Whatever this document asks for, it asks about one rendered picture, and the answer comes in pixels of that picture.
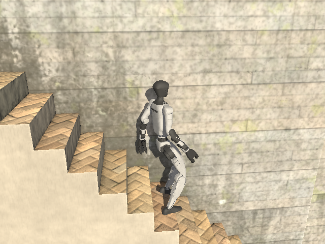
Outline stairs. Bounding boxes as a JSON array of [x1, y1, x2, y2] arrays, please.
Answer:
[[0, 71, 242, 244]]

